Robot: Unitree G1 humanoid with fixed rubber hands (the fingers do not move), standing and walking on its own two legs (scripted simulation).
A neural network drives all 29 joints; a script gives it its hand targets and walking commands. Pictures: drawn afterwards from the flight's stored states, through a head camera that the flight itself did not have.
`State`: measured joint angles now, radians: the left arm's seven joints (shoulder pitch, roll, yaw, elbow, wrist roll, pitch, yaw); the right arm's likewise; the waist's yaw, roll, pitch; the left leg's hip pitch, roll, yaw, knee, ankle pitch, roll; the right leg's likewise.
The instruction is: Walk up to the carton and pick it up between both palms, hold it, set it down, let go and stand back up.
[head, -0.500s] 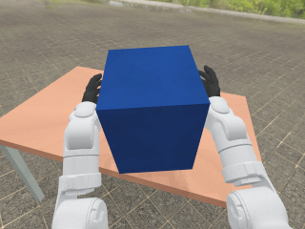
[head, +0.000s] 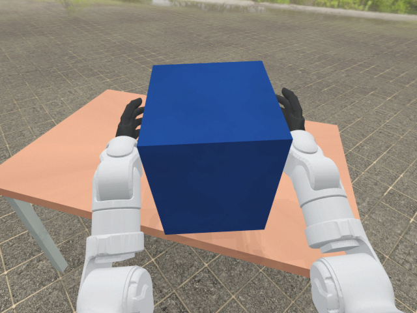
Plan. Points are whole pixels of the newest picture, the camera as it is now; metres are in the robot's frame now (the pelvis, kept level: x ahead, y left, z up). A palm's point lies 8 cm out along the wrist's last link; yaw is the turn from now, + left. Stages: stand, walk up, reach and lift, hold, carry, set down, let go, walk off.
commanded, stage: hold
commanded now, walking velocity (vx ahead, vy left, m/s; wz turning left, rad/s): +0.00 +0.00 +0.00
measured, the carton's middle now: (211, 151) +0.37 -0.01 +0.18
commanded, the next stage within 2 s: none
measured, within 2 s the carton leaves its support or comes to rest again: neither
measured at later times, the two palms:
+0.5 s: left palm (118, 139) +0.37 +0.16 +0.22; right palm (280, 126) +0.37 -0.14 +0.24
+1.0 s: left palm (127, 140) +0.36 +0.14 +0.22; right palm (290, 132) +0.37 -0.15 +0.23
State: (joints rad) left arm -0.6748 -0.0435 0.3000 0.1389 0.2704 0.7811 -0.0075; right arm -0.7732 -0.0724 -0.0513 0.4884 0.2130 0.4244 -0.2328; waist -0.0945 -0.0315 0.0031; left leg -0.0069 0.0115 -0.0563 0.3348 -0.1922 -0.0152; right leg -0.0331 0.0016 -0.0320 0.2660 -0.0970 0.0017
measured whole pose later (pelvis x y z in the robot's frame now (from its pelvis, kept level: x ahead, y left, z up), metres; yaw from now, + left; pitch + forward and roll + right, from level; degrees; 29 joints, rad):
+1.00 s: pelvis +0.00 +0.00 +0.00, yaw +0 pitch -8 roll -1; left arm -0.69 -0.03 0.31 0.17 0.27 0.78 -0.01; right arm -0.79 -0.07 -0.05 0.51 0.21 0.43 -0.24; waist -0.09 -0.03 0.00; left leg -0.01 0.01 -0.05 0.33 -0.18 -0.01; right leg -0.04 0.00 -0.02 0.27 -0.09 0.00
